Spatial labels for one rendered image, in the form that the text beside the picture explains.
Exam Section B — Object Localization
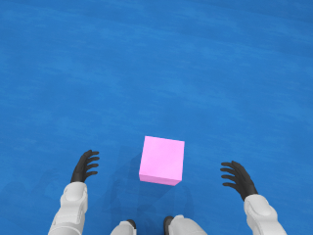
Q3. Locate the left robot foot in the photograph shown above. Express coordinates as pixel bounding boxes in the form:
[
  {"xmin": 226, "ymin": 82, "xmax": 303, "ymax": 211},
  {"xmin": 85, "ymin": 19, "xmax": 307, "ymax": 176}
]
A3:
[{"xmin": 126, "ymin": 219, "xmax": 136, "ymax": 229}]

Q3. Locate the right robot forearm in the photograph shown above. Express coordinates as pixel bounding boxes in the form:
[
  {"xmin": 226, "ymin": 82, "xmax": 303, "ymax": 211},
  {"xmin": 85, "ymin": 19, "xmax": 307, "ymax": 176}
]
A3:
[{"xmin": 244, "ymin": 194, "xmax": 288, "ymax": 235}]

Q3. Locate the robot left thigh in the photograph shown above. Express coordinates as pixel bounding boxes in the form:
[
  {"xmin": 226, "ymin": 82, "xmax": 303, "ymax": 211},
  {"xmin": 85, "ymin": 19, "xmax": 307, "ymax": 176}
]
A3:
[{"xmin": 111, "ymin": 224, "xmax": 137, "ymax": 235}]

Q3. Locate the robot left hand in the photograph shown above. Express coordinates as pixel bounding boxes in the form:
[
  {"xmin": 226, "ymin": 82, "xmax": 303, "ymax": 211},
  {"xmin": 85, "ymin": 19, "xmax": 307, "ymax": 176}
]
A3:
[{"xmin": 70, "ymin": 150, "xmax": 100, "ymax": 183}]

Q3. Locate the carton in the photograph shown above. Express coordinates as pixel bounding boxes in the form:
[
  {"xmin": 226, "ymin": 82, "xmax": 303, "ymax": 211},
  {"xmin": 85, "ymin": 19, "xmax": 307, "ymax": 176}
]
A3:
[{"xmin": 139, "ymin": 136, "xmax": 185, "ymax": 186}]

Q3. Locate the robot right hand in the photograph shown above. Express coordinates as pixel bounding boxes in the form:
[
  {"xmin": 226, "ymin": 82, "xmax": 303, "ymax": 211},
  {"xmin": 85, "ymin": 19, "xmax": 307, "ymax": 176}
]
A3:
[{"xmin": 220, "ymin": 161, "xmax": 258, "ymax": 201}]

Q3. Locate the left robot forearm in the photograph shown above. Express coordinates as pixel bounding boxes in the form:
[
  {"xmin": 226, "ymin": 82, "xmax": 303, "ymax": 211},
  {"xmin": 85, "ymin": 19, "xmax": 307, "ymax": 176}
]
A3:
[{"xmin": 48, "ymin": 181, "xmax": 88, "ymax": 235}]

